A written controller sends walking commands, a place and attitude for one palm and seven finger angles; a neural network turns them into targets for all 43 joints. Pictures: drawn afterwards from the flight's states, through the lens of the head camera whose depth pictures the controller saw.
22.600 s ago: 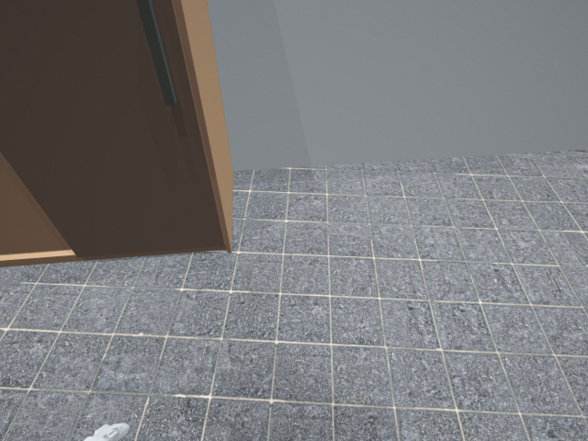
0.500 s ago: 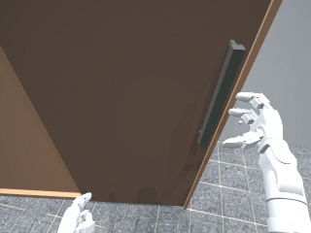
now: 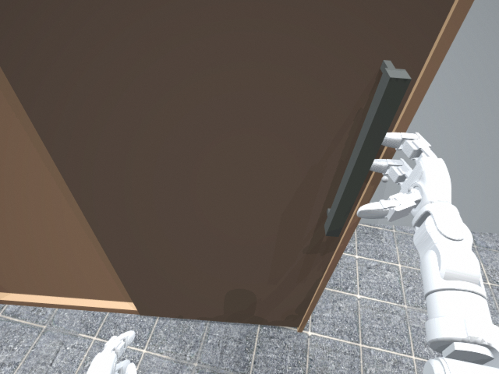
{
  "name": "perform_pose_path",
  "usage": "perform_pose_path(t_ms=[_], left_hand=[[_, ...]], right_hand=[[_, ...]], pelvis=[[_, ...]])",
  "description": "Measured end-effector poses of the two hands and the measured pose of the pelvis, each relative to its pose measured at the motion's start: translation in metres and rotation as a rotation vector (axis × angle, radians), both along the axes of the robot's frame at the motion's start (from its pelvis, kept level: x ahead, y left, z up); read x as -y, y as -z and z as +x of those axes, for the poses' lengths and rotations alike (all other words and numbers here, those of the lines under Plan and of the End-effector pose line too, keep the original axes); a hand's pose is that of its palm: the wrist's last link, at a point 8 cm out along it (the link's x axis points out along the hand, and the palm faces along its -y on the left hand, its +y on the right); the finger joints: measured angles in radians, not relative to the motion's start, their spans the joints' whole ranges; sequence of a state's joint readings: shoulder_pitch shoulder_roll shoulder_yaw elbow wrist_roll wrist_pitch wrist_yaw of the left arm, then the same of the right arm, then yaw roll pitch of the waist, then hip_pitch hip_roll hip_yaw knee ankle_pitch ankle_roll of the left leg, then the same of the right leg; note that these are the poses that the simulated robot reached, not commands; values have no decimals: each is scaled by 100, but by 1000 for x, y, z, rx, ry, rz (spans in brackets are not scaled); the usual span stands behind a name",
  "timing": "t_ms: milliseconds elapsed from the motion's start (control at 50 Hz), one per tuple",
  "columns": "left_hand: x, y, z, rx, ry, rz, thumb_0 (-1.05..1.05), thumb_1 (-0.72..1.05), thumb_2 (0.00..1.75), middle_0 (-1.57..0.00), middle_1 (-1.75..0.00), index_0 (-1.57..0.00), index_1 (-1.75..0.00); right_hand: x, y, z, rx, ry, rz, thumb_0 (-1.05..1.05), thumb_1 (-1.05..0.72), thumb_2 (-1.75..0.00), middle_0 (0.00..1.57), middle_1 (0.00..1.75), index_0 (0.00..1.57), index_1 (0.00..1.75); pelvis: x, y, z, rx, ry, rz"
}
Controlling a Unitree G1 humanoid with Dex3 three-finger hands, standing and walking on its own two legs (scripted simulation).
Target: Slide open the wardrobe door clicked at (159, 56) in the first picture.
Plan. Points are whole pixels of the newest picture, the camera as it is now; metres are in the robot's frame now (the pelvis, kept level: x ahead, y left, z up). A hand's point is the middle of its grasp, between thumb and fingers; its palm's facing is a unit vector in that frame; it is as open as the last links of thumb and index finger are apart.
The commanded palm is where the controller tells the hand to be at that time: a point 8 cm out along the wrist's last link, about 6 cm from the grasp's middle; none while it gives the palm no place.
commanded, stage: slide the fingers in behind the handle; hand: right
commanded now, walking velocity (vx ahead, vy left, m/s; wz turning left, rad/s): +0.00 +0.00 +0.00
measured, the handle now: (354, 163) +0.43 -0.13 +0.14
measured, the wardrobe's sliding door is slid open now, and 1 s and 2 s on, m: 0.00 0.00 0.00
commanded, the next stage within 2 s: grip the handle and tug to test in 1.80 s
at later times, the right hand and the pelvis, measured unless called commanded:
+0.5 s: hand (381, 183) +0.38 -0.16 +0.16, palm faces +0.01 +1.00 +0.01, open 14.0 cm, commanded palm +0.35 -0.21 +0.16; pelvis +0.00 +0.00 +0.00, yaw +0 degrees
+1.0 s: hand (361, 181) +0.38 -0.13 +0.16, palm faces +0.00 +1.00 +0.00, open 14.0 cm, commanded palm +0.35 -0.18 +0.16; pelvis +0.00 +0.00 +0.00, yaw +0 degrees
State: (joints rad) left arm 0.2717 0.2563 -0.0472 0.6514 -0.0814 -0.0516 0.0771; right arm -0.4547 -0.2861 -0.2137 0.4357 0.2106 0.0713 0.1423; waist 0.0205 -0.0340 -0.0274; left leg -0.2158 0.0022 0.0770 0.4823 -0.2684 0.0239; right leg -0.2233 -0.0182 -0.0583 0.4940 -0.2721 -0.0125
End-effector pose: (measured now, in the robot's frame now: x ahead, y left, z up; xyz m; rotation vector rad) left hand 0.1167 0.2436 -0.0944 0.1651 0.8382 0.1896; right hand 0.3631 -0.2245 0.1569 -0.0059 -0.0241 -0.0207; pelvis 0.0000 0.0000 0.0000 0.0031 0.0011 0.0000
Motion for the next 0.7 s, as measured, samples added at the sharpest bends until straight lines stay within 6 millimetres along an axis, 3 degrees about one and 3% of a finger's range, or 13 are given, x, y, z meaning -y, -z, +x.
perform_pose_path(t_ms=[380,700], left_hand=[[6,-9,22,61,22,-7,1,90,90,-20,-30,-20,-30],[15,-10,30,68,39,-19,1,90,90,-20,-30,-20,-30]], right_hand=[[-1,5,-6,-16,1,10,-1,50,-30,31,120,30,121],[-18,3,-6,-13,-14,14,-1,50,-30,30,120,30,120]], pelvis=[[2,0,1,3,-1,0],[4,0,3,7,2,0]])
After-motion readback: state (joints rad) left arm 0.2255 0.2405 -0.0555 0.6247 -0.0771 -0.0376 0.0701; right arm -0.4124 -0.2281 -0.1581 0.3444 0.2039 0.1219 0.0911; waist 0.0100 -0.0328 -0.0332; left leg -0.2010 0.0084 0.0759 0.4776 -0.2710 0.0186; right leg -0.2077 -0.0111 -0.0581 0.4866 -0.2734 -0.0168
